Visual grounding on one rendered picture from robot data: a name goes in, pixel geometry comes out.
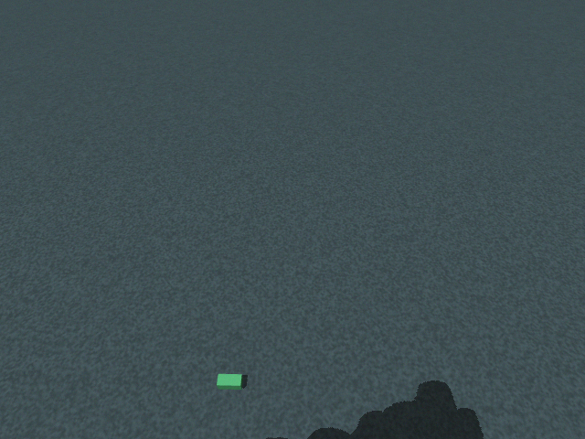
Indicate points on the small box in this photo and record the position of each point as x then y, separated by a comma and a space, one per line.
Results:
229, 381

